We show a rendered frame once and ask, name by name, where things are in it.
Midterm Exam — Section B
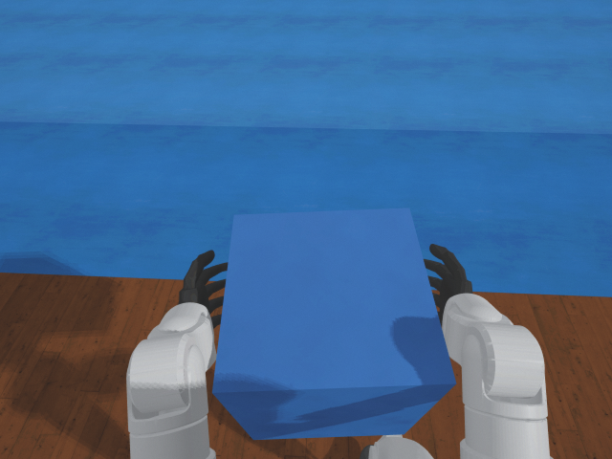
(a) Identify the right robot hand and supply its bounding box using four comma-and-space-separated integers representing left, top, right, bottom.
424, 244, 473, 326

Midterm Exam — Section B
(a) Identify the carton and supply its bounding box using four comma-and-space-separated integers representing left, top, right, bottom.
212, 208, 456, 440

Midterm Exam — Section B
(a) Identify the left robot forearm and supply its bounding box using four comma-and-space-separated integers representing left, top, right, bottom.
126, 302, 217, 459

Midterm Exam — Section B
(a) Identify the right robot forearm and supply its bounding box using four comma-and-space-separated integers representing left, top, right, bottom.
442, 294, 554, 459

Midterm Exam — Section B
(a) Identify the robot right thigh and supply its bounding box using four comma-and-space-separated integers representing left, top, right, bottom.
368, 437, 433, 459

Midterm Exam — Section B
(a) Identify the left robot hand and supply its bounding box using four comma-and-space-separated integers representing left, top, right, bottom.
178, 250, 229, 329

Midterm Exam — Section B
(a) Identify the right robot shin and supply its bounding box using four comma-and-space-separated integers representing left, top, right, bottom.
378, 435, 403, 442

